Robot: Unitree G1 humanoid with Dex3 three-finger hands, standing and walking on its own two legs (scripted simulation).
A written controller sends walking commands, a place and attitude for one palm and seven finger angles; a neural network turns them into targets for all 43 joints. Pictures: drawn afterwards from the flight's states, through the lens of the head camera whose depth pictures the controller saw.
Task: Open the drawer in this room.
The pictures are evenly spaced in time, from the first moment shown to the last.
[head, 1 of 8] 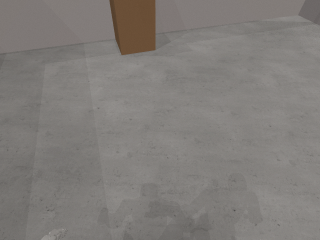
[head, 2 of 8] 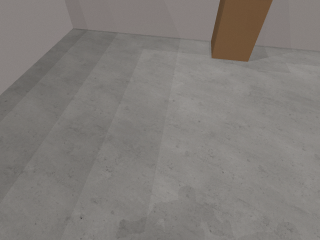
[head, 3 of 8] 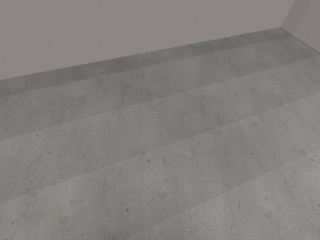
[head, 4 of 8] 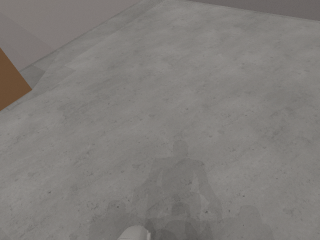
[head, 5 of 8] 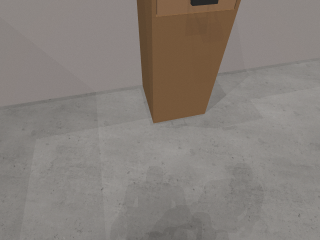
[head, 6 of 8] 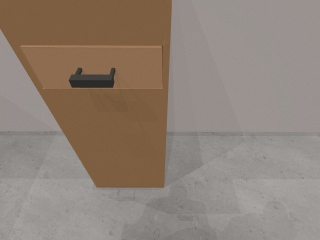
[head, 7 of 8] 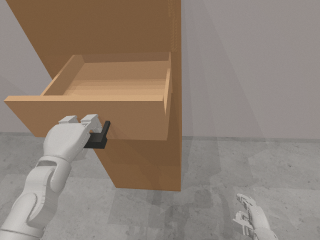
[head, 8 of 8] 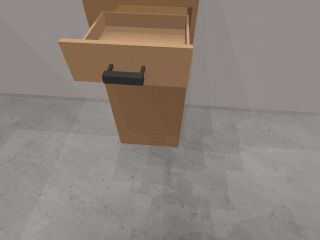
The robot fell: no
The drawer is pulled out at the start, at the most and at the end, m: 0.00 0.30 0.28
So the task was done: yes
